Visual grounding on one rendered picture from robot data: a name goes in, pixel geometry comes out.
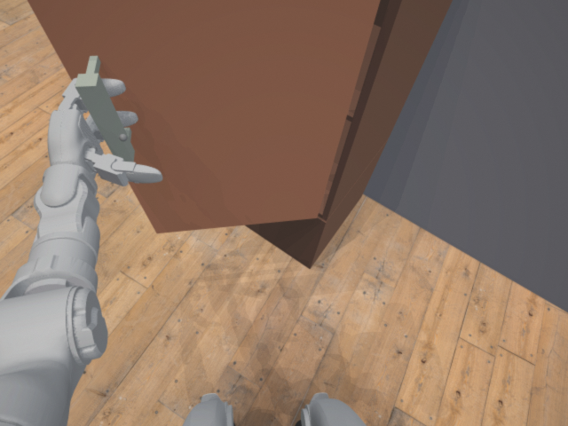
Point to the right robot thigh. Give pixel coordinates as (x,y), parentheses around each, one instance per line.
(329,412)

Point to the left robot upper arm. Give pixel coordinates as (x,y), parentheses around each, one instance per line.
(46,341)

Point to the left robot forearm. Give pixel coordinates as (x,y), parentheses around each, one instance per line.
(66,246)

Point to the handle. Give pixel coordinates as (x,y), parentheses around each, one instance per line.
(94,95)

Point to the cupboard door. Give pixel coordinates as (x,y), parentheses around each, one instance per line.
(241,103)

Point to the left robot hand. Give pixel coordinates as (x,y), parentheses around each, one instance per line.
(70,138)

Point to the left robot thigh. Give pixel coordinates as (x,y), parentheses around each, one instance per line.
(210,413)

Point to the robot thigh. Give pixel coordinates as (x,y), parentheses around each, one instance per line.
(210,413)
(329,412)

